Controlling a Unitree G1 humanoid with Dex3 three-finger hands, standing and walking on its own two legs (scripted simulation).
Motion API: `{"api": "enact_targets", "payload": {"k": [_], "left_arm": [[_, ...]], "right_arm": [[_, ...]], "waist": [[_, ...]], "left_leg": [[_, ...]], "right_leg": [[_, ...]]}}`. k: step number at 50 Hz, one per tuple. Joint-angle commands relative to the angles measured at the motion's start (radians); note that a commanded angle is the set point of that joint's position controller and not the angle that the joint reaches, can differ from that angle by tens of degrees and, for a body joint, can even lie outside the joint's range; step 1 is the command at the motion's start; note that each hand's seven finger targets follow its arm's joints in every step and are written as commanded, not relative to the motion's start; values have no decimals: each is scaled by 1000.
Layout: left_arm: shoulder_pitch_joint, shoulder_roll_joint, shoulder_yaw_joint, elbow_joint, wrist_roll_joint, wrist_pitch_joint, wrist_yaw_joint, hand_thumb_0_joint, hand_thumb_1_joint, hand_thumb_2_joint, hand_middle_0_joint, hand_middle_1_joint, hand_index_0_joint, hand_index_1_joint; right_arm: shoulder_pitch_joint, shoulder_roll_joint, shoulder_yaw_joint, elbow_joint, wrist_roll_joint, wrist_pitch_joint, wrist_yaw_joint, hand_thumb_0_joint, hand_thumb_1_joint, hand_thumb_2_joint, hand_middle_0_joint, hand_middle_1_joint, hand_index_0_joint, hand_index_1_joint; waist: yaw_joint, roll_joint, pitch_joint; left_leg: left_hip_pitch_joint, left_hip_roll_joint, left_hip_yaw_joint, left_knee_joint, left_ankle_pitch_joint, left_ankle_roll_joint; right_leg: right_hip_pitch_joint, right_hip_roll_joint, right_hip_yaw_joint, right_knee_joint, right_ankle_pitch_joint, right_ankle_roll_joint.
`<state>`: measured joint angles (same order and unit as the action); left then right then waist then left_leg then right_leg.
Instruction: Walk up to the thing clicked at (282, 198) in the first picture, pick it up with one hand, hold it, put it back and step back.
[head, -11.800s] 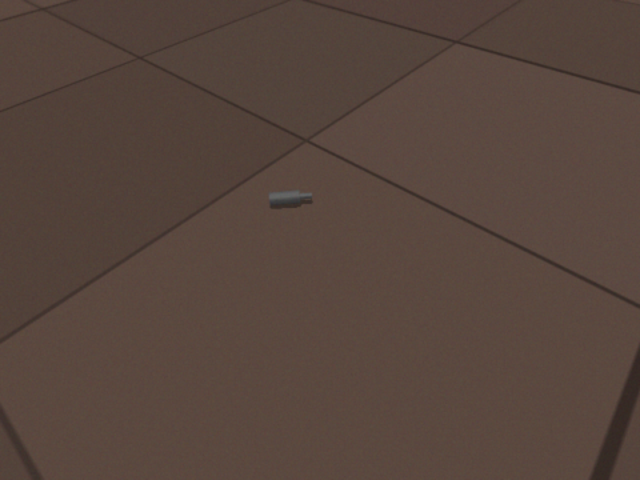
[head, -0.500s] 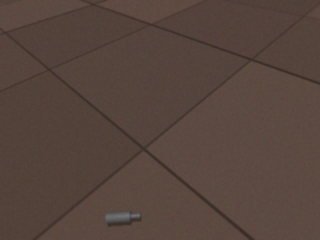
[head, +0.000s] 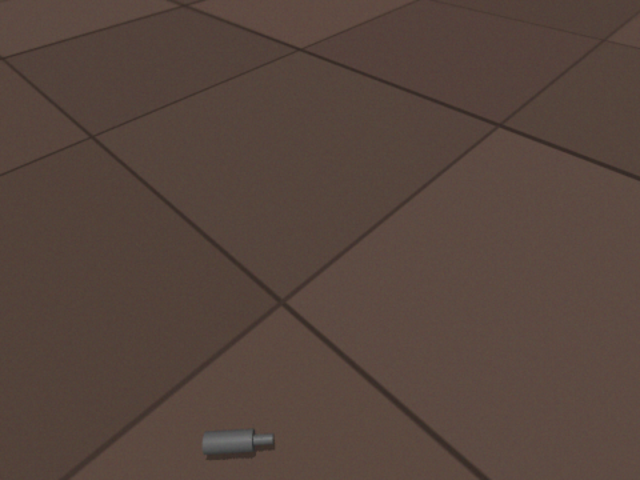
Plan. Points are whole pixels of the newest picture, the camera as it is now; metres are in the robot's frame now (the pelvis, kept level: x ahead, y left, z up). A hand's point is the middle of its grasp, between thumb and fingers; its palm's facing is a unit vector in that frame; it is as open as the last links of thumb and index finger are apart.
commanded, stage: walk up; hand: left
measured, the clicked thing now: (239, 440) +0.40 +0.28 -0.75
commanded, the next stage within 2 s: stand in 0.70 s
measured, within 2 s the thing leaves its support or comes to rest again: neither
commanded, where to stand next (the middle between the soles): +0.06 +0.00 m, yaw +2 degrees
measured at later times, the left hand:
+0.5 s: hand out of the picture +0.07 +0.25 -0.15, palm faces -0.01 -0.95 -0.32, open 7.4 cm
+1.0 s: hand out of the picture +0.07 +0.26 -0.15, palm faces -0.02 -0.94 -0.35, open 7.4 cm
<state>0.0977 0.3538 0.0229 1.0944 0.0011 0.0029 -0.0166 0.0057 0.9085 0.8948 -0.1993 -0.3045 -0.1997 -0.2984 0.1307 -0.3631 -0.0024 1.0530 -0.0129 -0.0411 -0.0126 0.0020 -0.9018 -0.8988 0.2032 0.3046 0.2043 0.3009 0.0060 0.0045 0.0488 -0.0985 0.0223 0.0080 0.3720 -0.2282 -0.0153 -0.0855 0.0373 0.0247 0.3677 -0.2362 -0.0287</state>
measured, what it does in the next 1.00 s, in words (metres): stands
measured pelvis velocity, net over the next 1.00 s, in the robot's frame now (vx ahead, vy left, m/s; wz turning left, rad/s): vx -0.01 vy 0.01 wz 0.00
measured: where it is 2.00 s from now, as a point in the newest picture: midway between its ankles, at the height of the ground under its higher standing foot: outside the picture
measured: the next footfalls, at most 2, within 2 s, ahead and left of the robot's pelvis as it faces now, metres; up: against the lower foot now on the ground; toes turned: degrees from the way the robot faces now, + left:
none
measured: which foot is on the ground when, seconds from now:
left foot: down 0.00-1.00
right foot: down 0.00-1.00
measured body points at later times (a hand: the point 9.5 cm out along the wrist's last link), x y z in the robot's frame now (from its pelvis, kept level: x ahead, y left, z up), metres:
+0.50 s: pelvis +0.00 +0.00 +0.00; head +0.00 +0.00 +0.45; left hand +0.08 +0.30 -0.13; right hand +0.07 -0.30 -0.13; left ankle -0.02 +0.13 -0.75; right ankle -0.02 -0.10 -0.75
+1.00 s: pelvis -0.01 +0.01 +0.00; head -0.01 +0.00 +0.45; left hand +0.07 +0.31 -0.12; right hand +0.06 -0.29 -0.13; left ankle -0.02 +0.13 -0.75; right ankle -0.02 -0.10 -0.75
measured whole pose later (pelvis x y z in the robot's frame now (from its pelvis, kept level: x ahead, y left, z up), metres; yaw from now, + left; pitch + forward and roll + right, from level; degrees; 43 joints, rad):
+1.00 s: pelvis -0.01 +0.01 +0.00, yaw +0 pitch -2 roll +0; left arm 0.09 0.35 0.00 1.13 0.00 -0.02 0.00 0.00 0.91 0.89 -0.20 -0.30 -0.20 -0.30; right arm 0.10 -0.35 0.01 1.13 -0.01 -0.02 0.00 0.00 -0.90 -0.90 0.20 0.30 0.20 0.30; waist -0.01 0.02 0.06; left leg -0.09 0.01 0.01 0.30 -0.17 -0.01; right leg -0.08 0.03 0.03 0.29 -0.17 -0.01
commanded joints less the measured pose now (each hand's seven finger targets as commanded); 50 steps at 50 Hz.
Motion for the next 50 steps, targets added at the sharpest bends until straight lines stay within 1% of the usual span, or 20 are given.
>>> {"api": "enact_targets", "payload": {"k": [1,7,9,10,14,15,17,21,23,26,27,28,34,35,36,39,43,46,49,50], "left_arm": [[-55,201,44,-61,-1,-20,15,0,900,900,-200,-300,-200,-300],[-62,204,43,-50,4,-23,15,0,900,900,-200,-300,-200,-300],[-56,203,45,-48,4,-23,15,0,900,900,-200,-300,-200,-300],[-52,201,43,-47,4,-22,15,0,900,900,-200,-300,-200,-300],[-50,207,45,-38,7,-22,15,0,900,900,-200,-300,-200,-300],[-59,206,44,-43,9,-23,14,0,900,900,-200,-300,-200,-300],[-46,200,43,-41,6,-23,14,0,900,900,-200,-300,-200,-300],[-47,197,44,-42,9,-23,15,0,900,900,-200,-300,-200,-300],[-40,195,44,-37,7,-21,14,0,900,900,-200,-300,-200,-300],[-54,196,44,-37,8,-19,13,0,900,900,-200,-300,-200,-300],[-40,196,44,-36,6,-18,15,0,900,900,-200,-300,-200,-300],[-43,196,43,-36,9,-18,14,0,900,900,-200,-300,-200,-300],[-40,199,44,-33,9,-18,14,0,900,900,-200,-300,-200,-300],[-54,199,33,-35,5,-28,19,0,900,900,-200,-300,-200,-300],[-52,207,33,-34,1,-31,22,0,900,900,-200,-300,-200,-300],[-46,208,31,-29,5,-34,25,0,900,900,-200,-300,-200,-300],[-52,210,26,-26,4,-35,27,0,900,900,-200,-300,-200,-300],[-46,206,21,-25,4,-37,27,0,900,900,-200,-300,-200,-300],[-48,212,18,-22,2,-39,28,0,900,900,-200,-300,-200,-300],[-42,203,15,-21,3,-39,27,0,900,900,-200,-300,-200,-300]], "right_arm": [[-27,-215,-53,-53,1,-15,-12,0,-900,-900,200,300,200,300],[-45,-207,-48,-40,0,-12,-8,0,-900,-900,200,300,200,300],[-46,-209,-48,-37,0,-13,-8,0,-900,-900,200,300,200,300],[-52,-205,-45,-35,0,-13,-8,0,-900,-900,200,300,200,300],[-54,-202,-45,-33,0,-12,-7,0,-900,-900,200,300,200,300],[-43,-202,-45,-29,-1,-13,-7,0,-900,-900,200,300,200,300],[-52,-203,-46,-25,-1,-13,-7,0,-900,-900,200,300,200,300],[-43,-206,-48,-19,0,-14,-8,0,-900,-900,200,300,200,300],[-51,-203,-47,-22,0,-15,-8,0,-900,-900,200,300,200,300],[-35,-200,-46,-15,-1,-14,-10,0,-900,-900,200,300,200,300],[-45,-202,-48,-18,-1,-13,-10,0,-900,-900,200,300,200,300],[-39,-207,-50,-15,-2,-13,-10,0,-900,-900,200,300,200,300],[-33,-204,-50,-17,-2,-13,-9,0,-900,-900,200,300,200,300],[-60,-198,-41,-11,3,-6,-8,0,-900,-900,200,300,200,300],[-51,-191,-38,-10,5,-3,-7,0,-900,-900,200,300,200,300],[-51,-192,-35,-5,7,2,-5,0,-900,-900,200,300,200,300],[-46,-195,-34,6,6,3,-1,0,-900,-900,200,300,200,300],[-63,-201,-35,10,5,5,2,0,-900,-900,200,300,200,300],[-52,-196,-33,18,3,7,3,0,-900,-900,200,300,200,300],[-66,-203,-34,18,4,7,3,0,-900,-900,200,300,200,300]], "waist": [[-7,-17,-77],[-7,-20,-68],[-6,-9,-83],[-1,-8,-77],[-3,-11,-60],[-9,-20,-75],[-3,-9,-74],[-7,-3,-98],[-2,5,-82],[-9,-1,-62],[-2,5,-59],[-7,-4,-60],[-7,-8,-61],[-2,15,-27],[-8,1,-45],[-7,-3,-76],[-13,-19,-88],[-7,-7,-96],[-13,-19,-74],[-7,-16,-69]], "left_leg": [[48,114,-67,-41,282,54],[39,109,-67,-64,215,49],[48,111,-65,-65,230,48],[50,107,-64,-70,221,48],[41,107,-67,-76,198,47],[40,109,-66,-77,198,48],[53,109,-66,-84,200,49],[52,112,-64,-82,213,51],[47,112,-65,-86,221,49],[28,113,-69,-94,203,48],[43,114,-68,-94,204,49],[39,115,-71,-92,196,55],[38,112,-70,-95,181,51],[4,114,-77,-93,236,46],[23,117,-79,-97,243,42],[37,118,-79,-95,250,44],[46,120,-83,-108,215,40],[57,121,-88,-101,217,42],[39,116,-91,-116,174,38],[40,119,-91,-109,177,42]], "right_leg": [[-7,-137,98,-46,311,-18],[-6,-140,110,-76,263,-17],[1,-137,105,-71,263,-17],[-9,-137,108,-79,253,-15],[-10,-134,104,-89,236,-11],[5,-138,110,-88,247,-14],[-9,-133,107,-88,236,-12],[16,-135,104,-80,254,-14],[3,-131,101,-79,252,-11],[1,-132,107,-79,240,-13],[-14,-128,101,-77,228,-12],[-11,-128,105,-81,229,-13],[-11,-126,106,-79,215,-12],[-10,-155,119,-100,278,-2],[-3,-155,116,-97,283,-1],[21,-155,110,-95,307,3],[12,-152,102,-104,253,5],[8,-155,102,-106,257,5],[-11,-154,106,-119,212,8],[-11,-155,105,-121,222,9]]}}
